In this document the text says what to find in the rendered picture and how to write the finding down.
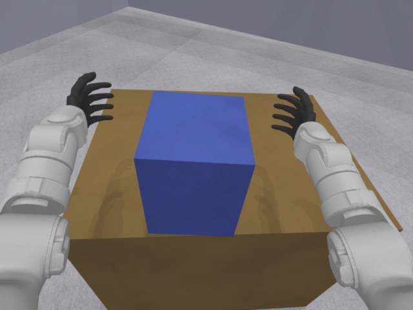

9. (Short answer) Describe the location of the carton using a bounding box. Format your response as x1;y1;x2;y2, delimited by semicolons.
134;90;256;237

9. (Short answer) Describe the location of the robot left upper arm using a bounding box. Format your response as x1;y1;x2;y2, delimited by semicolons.
0;212;70;310

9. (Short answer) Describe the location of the robot left forearm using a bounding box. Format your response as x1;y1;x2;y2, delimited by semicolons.
0;105;88;215

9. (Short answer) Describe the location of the pedestal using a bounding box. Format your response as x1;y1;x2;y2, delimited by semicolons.
62;89;403;310

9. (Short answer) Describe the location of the robot left hand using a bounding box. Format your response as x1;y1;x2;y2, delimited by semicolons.
66;72;114;128

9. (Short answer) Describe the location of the robot right upper arm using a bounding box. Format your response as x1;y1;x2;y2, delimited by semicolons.
327;221;413;310

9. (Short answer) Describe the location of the robot right hand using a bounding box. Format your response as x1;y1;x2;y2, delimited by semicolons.
271;87;316;141

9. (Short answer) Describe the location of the robot right forearm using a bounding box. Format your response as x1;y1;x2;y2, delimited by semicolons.
294;121;413;271

